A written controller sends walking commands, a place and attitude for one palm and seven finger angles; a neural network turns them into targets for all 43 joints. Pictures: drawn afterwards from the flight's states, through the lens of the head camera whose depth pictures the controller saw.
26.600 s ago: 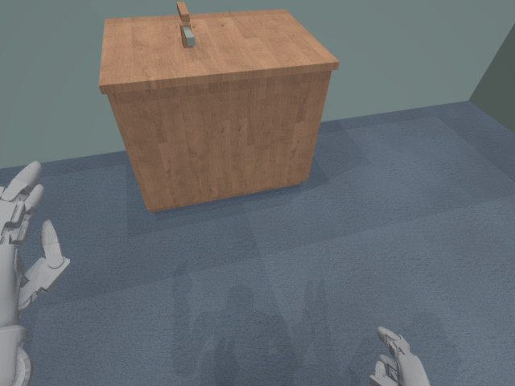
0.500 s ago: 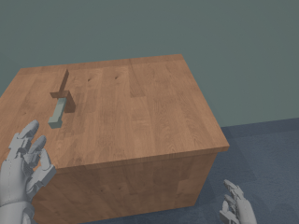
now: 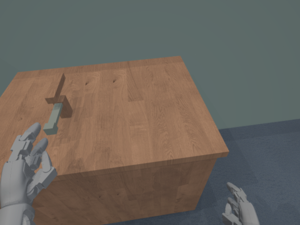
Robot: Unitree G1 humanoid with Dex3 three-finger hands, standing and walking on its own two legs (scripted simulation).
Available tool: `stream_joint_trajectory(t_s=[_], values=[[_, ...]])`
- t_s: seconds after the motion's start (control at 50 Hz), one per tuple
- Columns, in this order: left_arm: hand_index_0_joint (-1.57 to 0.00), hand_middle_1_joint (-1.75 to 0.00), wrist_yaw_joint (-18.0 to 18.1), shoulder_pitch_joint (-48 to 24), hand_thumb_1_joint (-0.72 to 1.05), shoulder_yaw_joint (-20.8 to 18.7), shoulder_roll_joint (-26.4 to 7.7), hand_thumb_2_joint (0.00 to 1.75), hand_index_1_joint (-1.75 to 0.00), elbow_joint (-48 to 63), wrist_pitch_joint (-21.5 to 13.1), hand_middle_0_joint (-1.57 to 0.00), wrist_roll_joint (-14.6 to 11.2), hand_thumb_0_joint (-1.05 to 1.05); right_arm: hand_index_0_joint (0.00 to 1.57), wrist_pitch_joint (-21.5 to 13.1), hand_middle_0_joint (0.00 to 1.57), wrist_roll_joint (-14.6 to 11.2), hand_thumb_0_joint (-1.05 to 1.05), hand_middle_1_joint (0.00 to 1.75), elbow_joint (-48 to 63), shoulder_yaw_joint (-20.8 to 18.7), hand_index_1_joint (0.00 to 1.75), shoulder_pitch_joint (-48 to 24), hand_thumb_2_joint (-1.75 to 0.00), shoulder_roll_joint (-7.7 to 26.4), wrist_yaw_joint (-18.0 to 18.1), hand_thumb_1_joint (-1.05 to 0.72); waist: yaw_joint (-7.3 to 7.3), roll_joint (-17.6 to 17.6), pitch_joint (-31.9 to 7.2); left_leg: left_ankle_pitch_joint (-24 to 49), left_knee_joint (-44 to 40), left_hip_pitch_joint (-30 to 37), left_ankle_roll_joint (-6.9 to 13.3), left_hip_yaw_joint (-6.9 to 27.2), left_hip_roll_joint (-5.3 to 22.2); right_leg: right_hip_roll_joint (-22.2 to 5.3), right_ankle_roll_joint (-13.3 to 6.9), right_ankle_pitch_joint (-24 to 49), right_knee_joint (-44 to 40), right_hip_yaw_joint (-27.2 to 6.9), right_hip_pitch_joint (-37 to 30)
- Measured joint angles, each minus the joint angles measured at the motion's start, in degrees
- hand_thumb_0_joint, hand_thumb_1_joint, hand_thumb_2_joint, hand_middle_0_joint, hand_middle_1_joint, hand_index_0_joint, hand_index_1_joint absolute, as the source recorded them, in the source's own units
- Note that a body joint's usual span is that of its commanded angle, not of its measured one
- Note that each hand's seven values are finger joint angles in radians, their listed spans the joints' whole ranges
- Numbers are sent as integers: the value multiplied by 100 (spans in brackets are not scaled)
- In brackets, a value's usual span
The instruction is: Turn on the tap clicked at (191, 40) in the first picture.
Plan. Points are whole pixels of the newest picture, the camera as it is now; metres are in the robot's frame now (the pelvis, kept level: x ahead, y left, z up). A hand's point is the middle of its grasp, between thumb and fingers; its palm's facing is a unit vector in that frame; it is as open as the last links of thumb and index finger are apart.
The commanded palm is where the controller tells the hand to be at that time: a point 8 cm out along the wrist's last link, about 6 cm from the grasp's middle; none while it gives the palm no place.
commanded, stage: reach beside the lever's end, fingers flat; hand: left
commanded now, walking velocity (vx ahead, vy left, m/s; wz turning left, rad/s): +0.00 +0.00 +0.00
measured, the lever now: (50, 128) +0.34 +0.35 +0.06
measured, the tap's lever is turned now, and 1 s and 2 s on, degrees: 0 0 0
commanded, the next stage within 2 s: none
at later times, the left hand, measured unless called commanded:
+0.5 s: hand (46, 159) +0.22 +0.27 +0.12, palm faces +0.46 -0.88 -0.14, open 7.4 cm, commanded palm +0.17 +0.32 +0.12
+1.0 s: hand (42, 148) +0.25 +0.31 +0.10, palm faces +0.48 -0.87 -0.13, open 7.6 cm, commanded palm +0.21 +0.36 +0.09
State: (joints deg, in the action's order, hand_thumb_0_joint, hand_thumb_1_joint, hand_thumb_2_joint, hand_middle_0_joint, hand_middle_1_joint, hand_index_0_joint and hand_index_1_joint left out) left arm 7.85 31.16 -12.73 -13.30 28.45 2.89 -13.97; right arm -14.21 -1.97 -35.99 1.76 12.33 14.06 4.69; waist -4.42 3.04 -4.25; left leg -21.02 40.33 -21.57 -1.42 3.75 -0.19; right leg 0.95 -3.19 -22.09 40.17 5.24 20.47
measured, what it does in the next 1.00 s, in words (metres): stands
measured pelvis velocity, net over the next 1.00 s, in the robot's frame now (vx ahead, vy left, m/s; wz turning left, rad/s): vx -0.01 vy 0.02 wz -0.02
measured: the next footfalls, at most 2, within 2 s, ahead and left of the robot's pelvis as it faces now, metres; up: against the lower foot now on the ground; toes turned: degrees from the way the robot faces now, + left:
none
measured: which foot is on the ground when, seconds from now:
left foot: down 0.00-1.00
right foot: down 0.00-1.00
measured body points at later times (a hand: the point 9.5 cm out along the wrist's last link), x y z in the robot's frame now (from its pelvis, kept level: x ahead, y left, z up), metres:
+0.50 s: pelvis -0.01 +0.00 +0.00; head -0.01 -0.02 +0.45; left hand +0.19 +0.31 +0.13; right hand +0.17 -0.23 -0.08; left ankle +0.00 +0.14 -0.72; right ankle -0.01 -0.08 -0.72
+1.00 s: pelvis -0.01 +0.02 +0.00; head +0.01 +0.00 +0.45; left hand +0.22 +0.35 +0.11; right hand +0.16 -0.22 -0.09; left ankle +0.00 +0.14 -0.72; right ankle -0.01 -0.08 -0.72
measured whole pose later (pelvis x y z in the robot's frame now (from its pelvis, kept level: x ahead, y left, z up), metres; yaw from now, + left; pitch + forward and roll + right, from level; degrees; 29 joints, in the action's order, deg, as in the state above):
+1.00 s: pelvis -0.01 +0.02 +0.00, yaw -1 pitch +5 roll +0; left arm 3.0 7.4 -22.7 -17.9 -4.8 -4.9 -14.4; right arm -13.5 -2.2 -39.7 1.4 11.2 13.9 5.6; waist -2.3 1.8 -3.0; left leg -19.3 39.9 -25.7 -0.3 2.6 -0.6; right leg 0.5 -2.1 -19.8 39.2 4.1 24.7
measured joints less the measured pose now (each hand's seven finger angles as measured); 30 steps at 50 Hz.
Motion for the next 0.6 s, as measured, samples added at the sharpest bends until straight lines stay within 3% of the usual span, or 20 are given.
stream_joint_trajectory(t_s=[0.36, 0.6], values=[[-20, -30, -98, -1150, 89, -457, -204, 90, -30, -1378, -235, -20, -91, 1, 20, -7, 20, -48, 2, 30, -295, -12, 30, -117, -90, 17, 70, -90, 104, -13, 128, 133, -17, -167, -18, 48, 28, 30, -24, 150, -70, 49, 134], [-20, -29, -261, -1328, 89, -768, -281, 89, -28, -2020, -405, -20, -162, 1, 20, 19, 20, -66, 2, 30, -294, -70, 30, -26, -90, 44, 70, -90, 130, -71, 84, 150, -84, -178, 28, -50, 13, 12, 27, 188, -119, -48, 180]])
